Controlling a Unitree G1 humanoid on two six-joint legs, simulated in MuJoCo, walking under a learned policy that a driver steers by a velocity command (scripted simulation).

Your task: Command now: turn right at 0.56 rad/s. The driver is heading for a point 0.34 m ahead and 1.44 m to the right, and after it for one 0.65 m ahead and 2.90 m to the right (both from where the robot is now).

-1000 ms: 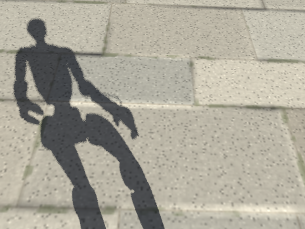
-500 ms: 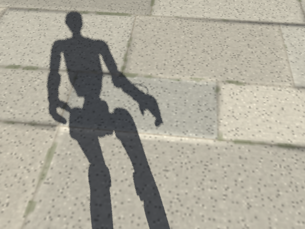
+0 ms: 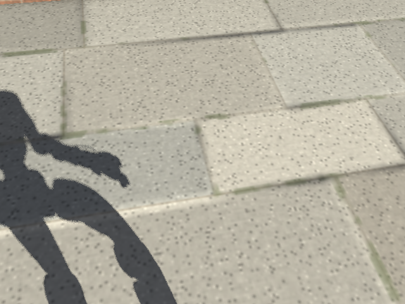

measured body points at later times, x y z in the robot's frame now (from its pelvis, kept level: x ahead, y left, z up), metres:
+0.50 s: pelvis +0.00 -0.04 +0.00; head +0.03 -0.07 +0.45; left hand +0.23 +0.19 -0.08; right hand +0.07 -0.36 -0.11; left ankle +0.07 +0.11 -0.70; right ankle -0.01 -0.14 -0.74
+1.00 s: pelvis +0.03 -0.06 +0.00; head +0.05 -0.07 +0.45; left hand +0.33 +0.07 -0.08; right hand -0.07 -0.35 -0.10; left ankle +0.07 +0.09 -0.74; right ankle -0.01 -0.20 -0.71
